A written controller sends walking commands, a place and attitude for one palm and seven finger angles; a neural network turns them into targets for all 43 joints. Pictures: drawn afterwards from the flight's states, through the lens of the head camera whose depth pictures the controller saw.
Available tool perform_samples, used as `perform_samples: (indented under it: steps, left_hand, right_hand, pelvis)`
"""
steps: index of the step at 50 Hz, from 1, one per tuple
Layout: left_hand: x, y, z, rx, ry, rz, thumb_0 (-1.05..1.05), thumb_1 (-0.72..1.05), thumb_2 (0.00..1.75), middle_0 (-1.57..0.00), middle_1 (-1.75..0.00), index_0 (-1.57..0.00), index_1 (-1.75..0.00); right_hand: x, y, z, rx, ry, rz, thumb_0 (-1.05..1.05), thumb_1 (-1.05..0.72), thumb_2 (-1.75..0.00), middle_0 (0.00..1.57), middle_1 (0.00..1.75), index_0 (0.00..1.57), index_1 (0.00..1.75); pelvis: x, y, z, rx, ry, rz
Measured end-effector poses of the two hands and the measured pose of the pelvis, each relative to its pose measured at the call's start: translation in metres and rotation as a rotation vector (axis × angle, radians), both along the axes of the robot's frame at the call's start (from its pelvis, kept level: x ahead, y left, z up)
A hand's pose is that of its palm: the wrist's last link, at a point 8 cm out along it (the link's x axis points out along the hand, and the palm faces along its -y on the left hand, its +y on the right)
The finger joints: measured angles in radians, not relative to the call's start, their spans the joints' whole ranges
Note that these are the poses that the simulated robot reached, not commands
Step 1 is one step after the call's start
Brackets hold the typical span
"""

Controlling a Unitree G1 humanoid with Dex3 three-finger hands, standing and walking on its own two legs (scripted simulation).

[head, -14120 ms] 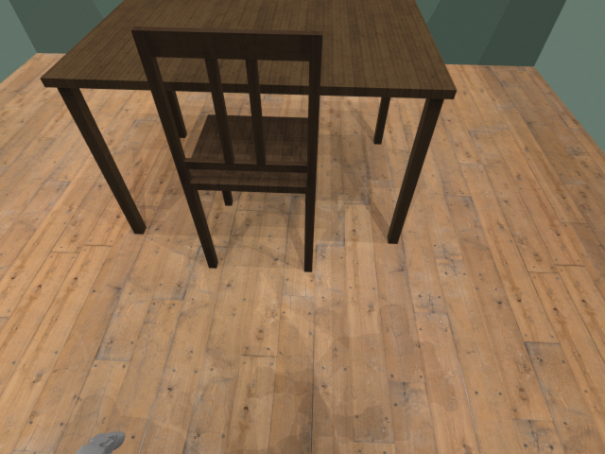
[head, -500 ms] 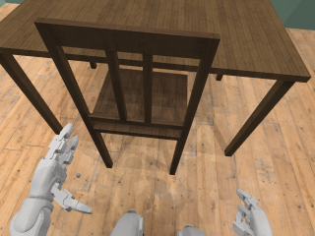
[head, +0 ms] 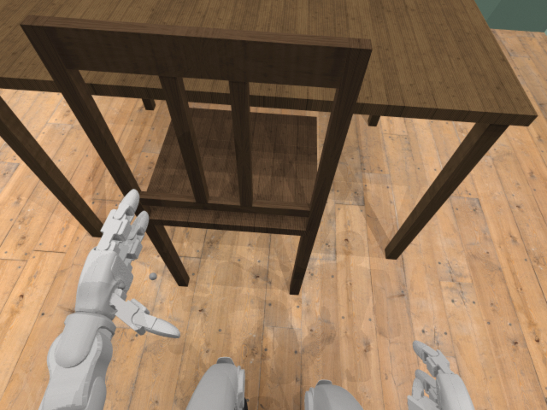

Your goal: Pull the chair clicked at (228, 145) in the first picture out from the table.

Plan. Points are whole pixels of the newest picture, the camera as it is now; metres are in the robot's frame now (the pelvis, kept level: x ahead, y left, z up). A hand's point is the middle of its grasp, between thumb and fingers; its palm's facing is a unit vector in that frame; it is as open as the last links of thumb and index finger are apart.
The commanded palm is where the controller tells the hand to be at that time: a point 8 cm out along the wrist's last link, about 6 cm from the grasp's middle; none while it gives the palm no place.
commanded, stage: aim the fingers beside a spindle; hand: left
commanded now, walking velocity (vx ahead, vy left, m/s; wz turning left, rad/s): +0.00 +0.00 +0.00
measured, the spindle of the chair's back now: (189, 149) +0.53 +0.16 +0.03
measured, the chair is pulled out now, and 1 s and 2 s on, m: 0.00 0.00 0.00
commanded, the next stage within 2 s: none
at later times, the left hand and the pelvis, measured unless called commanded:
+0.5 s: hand (178, 246) +0.35 +0.16 +0.01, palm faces -0.04 -1.00 -0.03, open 16.9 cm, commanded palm +0.33 +0.21 +0.01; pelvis +0.00 -0.01 -0.01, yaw -1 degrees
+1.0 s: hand (185, 231) +0.38 +0.15 +0.00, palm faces -0.04 -1.00 -0.04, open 16.9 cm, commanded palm +0.35 +0.19 +0.00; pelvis -0.01 +0.00 -0.02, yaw -1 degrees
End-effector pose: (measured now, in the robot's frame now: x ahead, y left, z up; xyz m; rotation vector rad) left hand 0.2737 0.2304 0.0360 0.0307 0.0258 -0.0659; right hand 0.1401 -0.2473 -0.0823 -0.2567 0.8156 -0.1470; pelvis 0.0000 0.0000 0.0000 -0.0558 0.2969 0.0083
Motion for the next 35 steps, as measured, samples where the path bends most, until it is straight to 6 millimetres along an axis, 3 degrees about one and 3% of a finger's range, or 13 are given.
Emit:
perform_samples:
  steps: [14, 22, 28, 35]
  left_hand:
    - [0.042, -0.016, -0.009, 0.008, -0.016, 0.013, -0.01, -0.49, 0.30, -0.06, -0.08, -0.06, -0.08]
    - [0.053, -0.021, -0.024, -0.003, 0.027, 0.013, -0.01, -0.49, 0.30, -0.06, -0.08, -0.06, -0.08]
    - [0.060, -0.020, -0.021, 0.004, -0.026, 0.028, -0.01, -0.49, 0.30, -0.06, -0.08, -0.06, -0.08]
    - [0.078, -0.040, -0.033, -0.010, 0.001, -0.023, -0.01, -0.50, 0.30, -0.06, -0.08, -0.06, -0.08]
  right_hand:
    - [-0.013, -0.004, -0.017, 0.013, 0.070, -0.015, 0.01, -0.90, -0.90, 0.20, 0.30, 0.20, 0.30]
    - [-0.024, -0.009, -0.025, 0.015, 0.125, -0.035, 0.01, -0.90, -0.90, 0.21, 0.30, 0.20, 0.30]
    - [-0.030, -0.011, -0.031, 0.007, 0.153, -0.037, 0.01, -0.90, -0.90, 0.20, 0.30, 0.20, 0.30]
    - [-0.034, -0.011, -0.039, 0.007, 0.178, -0.042, 0.01, -0.90, -0.90, 0.20, 0.30, 0.20, 0.30]
  pelvis:
    - [-0.004, -0.004, -0.008, 0.006, 0.029, -0.009]
    - [-0.003, -0.005, -0.012, 0.010, 0.045, -0.017]
    - [-0.004, -0.005, -0.016, 0.007, 0.054, -0.014]
    - [-0.006, -0.004, -0.022, 0.004, 0.073, -0.013]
